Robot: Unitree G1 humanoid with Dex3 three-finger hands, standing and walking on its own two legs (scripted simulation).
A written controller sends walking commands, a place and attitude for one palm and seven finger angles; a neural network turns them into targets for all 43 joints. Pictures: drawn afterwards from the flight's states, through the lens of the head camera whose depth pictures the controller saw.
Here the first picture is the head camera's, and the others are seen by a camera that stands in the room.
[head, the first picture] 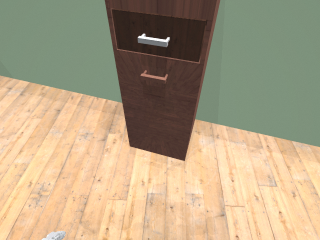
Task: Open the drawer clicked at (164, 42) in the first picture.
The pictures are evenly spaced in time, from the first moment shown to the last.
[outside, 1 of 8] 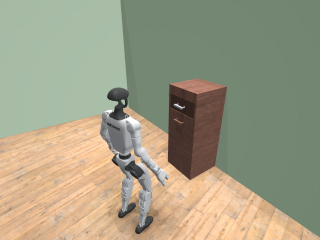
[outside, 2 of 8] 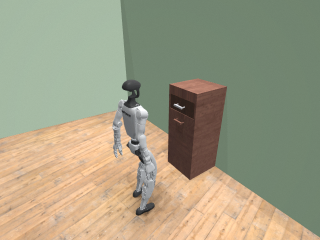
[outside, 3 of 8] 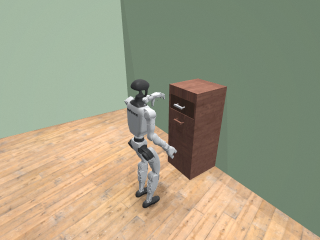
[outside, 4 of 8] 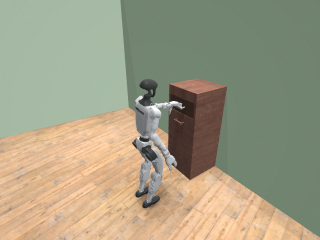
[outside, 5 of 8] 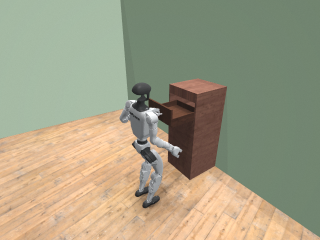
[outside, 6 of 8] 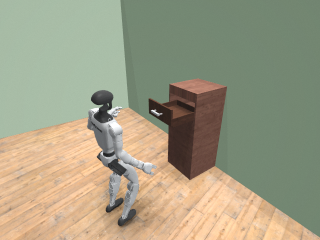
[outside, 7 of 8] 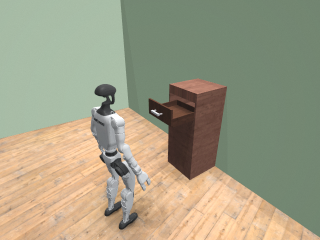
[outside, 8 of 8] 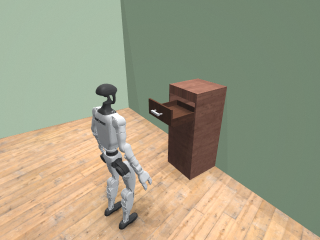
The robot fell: no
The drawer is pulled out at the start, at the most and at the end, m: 0.00 0.30 0.30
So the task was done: yes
